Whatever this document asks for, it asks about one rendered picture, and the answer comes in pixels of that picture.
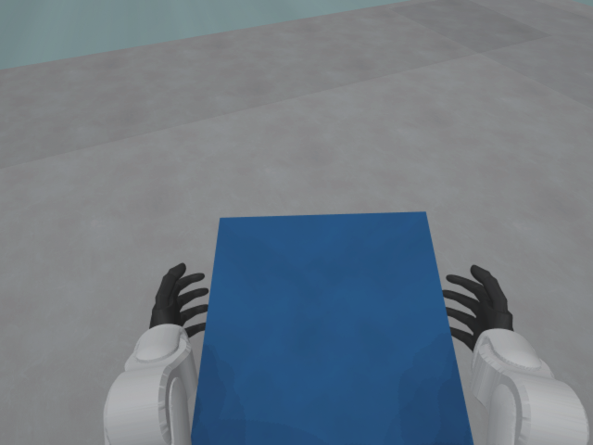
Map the right robot forearm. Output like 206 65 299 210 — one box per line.
470 328 589 445

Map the left robot hand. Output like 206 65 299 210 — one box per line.
149 263 208 337

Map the right robot hand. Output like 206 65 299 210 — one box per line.
442 265 514 352

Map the left robot forearm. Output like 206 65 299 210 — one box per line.
103 324 198 445

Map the carton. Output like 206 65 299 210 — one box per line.
191 211 473 445

